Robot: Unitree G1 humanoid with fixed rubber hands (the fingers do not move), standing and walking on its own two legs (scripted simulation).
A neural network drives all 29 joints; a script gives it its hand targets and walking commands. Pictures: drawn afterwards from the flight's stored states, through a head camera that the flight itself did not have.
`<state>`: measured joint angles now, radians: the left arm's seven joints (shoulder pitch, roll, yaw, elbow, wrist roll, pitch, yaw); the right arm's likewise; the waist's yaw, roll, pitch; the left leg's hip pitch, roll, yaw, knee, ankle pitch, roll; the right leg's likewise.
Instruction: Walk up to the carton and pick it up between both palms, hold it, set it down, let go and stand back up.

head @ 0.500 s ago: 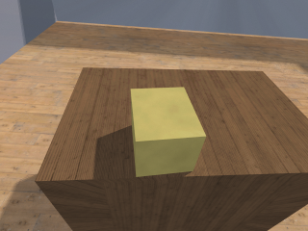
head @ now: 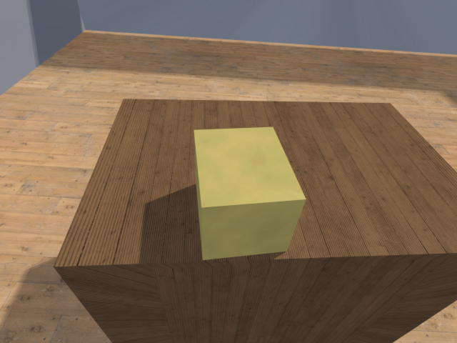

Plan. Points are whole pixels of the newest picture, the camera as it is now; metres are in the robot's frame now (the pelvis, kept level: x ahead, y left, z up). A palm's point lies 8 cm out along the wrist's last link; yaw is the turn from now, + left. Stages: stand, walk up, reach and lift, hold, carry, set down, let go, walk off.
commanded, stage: stand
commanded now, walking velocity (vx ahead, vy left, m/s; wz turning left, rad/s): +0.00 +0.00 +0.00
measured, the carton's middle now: (239, 189) +0.44 +0.00 +0.03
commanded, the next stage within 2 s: none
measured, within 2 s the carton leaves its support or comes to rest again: neither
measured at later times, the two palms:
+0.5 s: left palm out of the picture +0.01 +0.25 -0.14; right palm out of the picture +0.08 -0.27 -0.11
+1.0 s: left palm out of the picture +0.00 +0.25 -0.14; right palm out of the picture +0.06 -0.27 -0.11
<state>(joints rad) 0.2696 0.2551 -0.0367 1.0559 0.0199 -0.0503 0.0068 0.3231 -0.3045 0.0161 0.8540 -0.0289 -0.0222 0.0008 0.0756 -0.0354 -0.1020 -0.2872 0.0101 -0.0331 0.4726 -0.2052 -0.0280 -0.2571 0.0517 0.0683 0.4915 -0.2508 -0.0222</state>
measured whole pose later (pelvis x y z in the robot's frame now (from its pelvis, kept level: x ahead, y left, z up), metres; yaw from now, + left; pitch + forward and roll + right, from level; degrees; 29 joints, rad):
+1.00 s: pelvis -0.01 +0.00 +0.00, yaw +0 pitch +0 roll +0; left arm 0.24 0.26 -0.04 1.08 0.02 -0.04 0.01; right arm 0.29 -0.30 0.02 0.89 -0.03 -0.01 0.00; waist 0.08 -0.03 -0.02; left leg -0.28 0.01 -0.03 0.47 -0.19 -0.03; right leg -0.25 0.05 0.07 0.49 -0.23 -0.02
